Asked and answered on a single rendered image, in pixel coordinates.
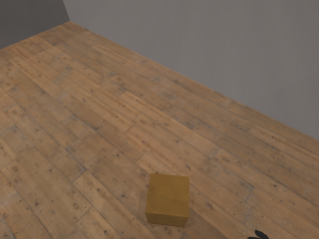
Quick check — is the carton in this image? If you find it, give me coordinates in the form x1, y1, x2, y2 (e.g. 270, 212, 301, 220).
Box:
145, 173, 189, 228

